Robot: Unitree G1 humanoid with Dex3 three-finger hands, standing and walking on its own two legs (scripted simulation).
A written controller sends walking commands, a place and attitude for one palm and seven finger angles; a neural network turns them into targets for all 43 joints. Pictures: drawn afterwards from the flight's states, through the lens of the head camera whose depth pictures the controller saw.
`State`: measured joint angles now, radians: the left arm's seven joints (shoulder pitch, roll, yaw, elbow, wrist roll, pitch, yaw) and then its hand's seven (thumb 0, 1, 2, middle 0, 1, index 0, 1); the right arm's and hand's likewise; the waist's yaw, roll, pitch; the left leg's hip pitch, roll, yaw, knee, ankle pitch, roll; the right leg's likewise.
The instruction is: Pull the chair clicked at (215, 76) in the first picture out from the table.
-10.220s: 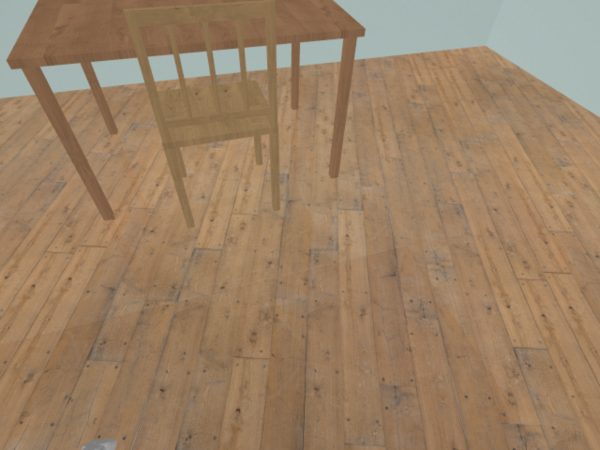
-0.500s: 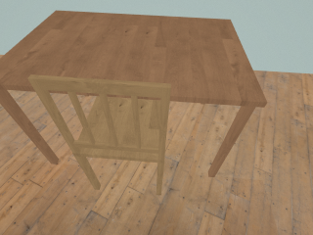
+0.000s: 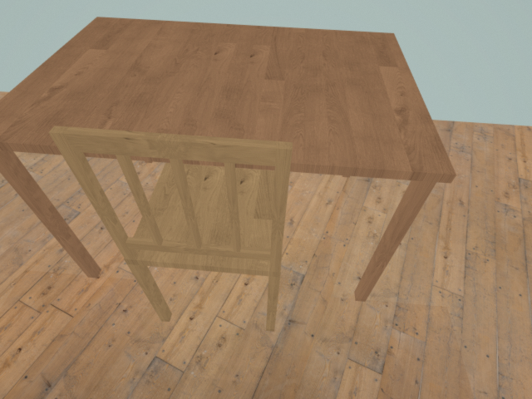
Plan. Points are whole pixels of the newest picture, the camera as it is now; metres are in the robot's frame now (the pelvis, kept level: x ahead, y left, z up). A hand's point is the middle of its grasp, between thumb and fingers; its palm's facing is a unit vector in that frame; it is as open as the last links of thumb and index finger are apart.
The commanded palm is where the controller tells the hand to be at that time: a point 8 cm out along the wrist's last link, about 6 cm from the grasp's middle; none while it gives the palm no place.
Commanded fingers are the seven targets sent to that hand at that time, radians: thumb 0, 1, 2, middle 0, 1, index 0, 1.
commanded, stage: shuffle to correct the standing spot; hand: left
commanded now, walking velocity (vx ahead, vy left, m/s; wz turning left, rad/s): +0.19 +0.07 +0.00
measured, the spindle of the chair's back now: (188, 207) +0.50 +0.21 -0.08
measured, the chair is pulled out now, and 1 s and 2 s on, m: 0.00 0.00 0.00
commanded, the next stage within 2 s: come to a stop and stand still in 0.16 s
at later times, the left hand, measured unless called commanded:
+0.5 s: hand out of the picture +0.11 +0.20 -0.18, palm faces +0.08 -0.97 -0.23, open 7.3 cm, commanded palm none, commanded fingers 0.00 0.90 0.90 -0.20 -0.30 -0.20 -0.30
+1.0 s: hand out of the picture +0.06 +0.21 -0.18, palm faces +0.07 -0.97 -0.23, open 7.4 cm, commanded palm none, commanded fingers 0.00 0.90 0.90 -0.20 -0.30 -0.20 -0.30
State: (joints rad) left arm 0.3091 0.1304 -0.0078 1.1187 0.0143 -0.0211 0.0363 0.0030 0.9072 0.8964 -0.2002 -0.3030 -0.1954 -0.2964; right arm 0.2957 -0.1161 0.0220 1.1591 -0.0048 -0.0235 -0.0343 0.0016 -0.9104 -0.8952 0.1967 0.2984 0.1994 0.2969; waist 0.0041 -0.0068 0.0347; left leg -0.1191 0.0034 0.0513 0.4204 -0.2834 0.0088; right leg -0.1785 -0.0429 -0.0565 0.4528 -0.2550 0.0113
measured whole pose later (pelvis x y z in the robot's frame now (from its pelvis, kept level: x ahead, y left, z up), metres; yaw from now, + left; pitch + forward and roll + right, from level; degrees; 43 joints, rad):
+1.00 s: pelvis +0.03 +0.02 -0.01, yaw +3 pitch -2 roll +0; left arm 0.26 0.18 0.00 1.01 0.02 0.02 0.04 0.00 0.91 0.90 -0.20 -0.30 -0.20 -0.30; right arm 0.24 -0.19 -0.02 0.96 -0.01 0.00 -0.02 0.00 -0.92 -0.90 0.20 0.30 0.20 0.30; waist 0.00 0.00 0.01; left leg -0.14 -0.02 0.08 0.53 -0.36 0.04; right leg -0.31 -0.04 -0.05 0.54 -0.20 0.01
